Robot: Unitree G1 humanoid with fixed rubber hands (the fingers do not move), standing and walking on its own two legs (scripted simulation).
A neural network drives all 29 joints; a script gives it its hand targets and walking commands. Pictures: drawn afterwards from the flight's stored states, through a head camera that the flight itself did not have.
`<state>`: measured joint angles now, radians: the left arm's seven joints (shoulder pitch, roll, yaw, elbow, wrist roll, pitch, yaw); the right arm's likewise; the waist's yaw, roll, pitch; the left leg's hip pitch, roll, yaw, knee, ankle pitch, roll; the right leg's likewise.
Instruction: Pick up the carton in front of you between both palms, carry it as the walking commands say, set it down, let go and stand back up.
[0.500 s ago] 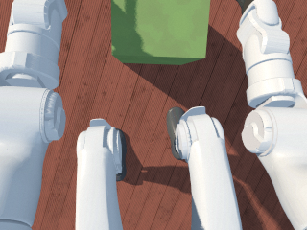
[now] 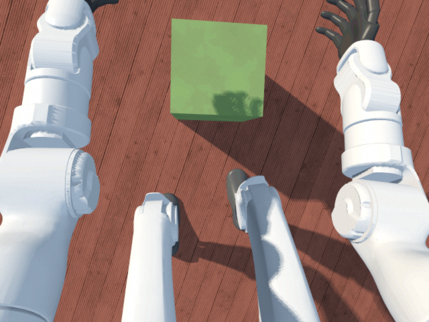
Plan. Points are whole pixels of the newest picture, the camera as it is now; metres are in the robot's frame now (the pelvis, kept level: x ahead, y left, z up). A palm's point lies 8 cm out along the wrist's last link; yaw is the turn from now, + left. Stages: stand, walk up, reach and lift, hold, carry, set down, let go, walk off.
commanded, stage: set down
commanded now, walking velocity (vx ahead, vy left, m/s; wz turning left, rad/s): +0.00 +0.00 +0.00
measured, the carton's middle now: (214, 80) +0.52 -0.07 -0.43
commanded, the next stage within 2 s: let go in 0.20 s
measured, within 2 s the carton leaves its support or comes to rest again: neither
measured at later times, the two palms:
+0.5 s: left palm (19, 29) +0.50 +0.15 +0.02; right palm (426, 55) +0.44 -0.26 +0.02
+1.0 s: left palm out of the picture +0.34 +0.20 +0.12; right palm out of the picture +0.28 -0.25 +0.14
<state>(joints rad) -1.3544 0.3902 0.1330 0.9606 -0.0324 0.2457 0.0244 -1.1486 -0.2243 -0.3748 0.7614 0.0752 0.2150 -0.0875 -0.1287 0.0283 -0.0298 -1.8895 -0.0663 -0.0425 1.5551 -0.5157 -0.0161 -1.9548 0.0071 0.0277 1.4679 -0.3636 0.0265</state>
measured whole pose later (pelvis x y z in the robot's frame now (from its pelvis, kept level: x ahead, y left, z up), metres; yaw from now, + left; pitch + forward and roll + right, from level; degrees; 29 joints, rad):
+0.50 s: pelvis +0.04 -0.01 +0.13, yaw +1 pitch +41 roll +1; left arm -0.85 0.17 0.27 0.71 0.13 0.18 0.07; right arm -0.71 -0.17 -0.32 0.62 -0.11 0.15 0.07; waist -0.09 0.02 -0.07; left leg -1.35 -0.06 -0.07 0.98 -0.36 -0.03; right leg -1.42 0.00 0.03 0.94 -0.24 0.00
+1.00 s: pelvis +0.10 -0.01 +0.21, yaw -1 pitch +13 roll +0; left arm -0.02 0.18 0.11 0.55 0.04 0.00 0.00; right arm 0.12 -0.19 -0.05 0.43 0.02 0.01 0.07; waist -0.07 -0.02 0.00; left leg -0.48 -0.02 -0.07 0.57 -0.32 -0.01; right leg -0.56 0.02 0.04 0.55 -0.22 0.00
